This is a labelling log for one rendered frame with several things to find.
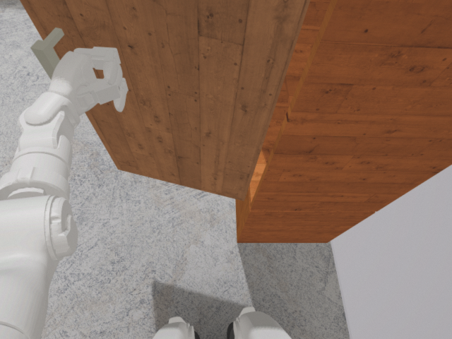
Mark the right robot thigh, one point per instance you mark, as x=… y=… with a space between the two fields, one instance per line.
x=258 y=325

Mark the cupboard door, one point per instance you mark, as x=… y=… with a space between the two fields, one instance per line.
x=204 y=77

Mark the left robot hand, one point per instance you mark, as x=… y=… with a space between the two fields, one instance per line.
x=75 y=79

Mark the handle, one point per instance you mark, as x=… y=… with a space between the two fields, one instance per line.
x=45 y=53

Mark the left robot upper arm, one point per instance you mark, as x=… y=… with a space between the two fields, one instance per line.
x=35 y=234

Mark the right robot shin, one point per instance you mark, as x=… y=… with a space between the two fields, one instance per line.
x=246 y=310

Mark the left robot forearm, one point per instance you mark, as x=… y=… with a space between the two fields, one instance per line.
x=42 y=163

